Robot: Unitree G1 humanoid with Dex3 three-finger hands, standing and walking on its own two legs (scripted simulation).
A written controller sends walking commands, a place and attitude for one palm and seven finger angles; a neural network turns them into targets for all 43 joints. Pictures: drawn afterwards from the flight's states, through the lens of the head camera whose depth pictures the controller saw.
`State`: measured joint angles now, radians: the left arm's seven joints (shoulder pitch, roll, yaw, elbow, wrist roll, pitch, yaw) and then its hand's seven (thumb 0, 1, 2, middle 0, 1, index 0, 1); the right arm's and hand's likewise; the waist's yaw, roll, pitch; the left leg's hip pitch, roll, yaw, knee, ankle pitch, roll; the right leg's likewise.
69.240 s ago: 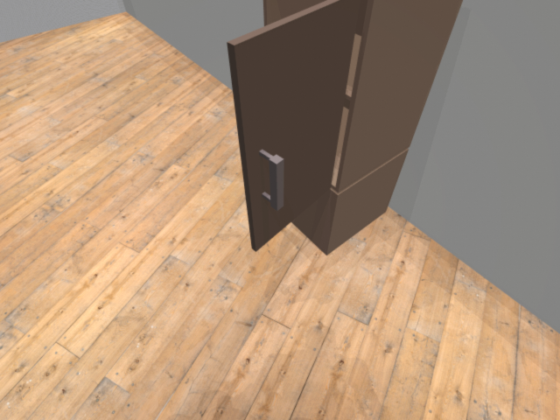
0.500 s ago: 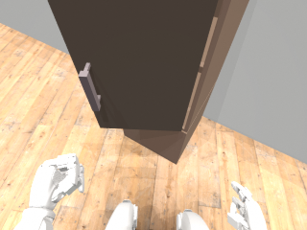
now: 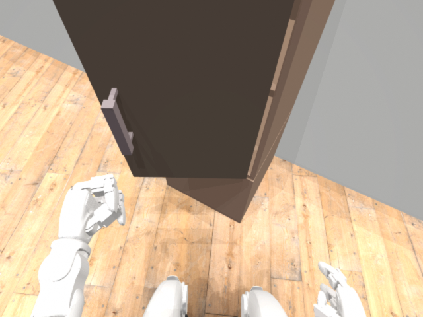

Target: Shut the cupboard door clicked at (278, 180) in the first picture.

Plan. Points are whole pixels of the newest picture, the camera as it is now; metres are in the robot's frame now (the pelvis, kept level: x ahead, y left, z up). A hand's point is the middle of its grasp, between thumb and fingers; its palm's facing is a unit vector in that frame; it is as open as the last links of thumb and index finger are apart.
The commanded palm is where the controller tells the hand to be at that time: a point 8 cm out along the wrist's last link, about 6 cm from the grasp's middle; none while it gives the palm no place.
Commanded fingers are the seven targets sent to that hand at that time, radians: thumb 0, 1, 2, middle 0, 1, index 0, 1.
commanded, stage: bring the fist close to the handle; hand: left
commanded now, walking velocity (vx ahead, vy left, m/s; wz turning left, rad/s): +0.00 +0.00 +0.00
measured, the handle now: (121, 123) +0.49 +0.22 +0.04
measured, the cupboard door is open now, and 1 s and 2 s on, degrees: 29 29 15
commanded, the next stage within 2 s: push the door shut along its arc in 0.92 s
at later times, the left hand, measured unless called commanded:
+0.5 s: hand (131, 168) +0.38 +0.17 +0.05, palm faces +0.02 -1.00 -0.04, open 3.1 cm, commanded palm +0.36 +0.23 +0.05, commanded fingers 0.00 0.90 0.90 -1.30 -1.50 -1.30 -1.50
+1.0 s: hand (127, 165) +0.38 +0.18 +0.05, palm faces +0.02 -1.00 -0.03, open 3.1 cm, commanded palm +0.36 +0.24 +0.05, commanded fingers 0.00 0.90 0.90 -1.30 -1.50 -1.30 -1.50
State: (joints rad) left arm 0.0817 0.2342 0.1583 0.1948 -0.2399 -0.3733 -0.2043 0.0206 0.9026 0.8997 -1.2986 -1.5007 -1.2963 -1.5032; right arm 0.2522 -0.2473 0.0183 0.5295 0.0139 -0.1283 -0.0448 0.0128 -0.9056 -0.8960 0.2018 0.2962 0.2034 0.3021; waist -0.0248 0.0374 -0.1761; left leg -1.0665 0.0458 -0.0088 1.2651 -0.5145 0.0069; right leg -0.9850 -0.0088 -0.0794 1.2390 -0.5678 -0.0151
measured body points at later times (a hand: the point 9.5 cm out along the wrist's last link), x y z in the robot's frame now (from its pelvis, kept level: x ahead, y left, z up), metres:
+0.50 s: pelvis +0.00 +0.00 +0.00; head +0.09 +0.00 +0.45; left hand +0.37 +0.23 +0.05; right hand +0.13 -0.25 -0.10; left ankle +0.05 +0.11 -0.63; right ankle +0.02 -0.12 -0.63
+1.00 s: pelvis +0.00 +0.00 +0.01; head +0.09 +0.00 +0.45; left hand +0.38 +0.24 +0.05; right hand +0.11 -0.27 -0.11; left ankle +0.05 +0.11 -0.63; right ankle +0.02 -0.12 -0.63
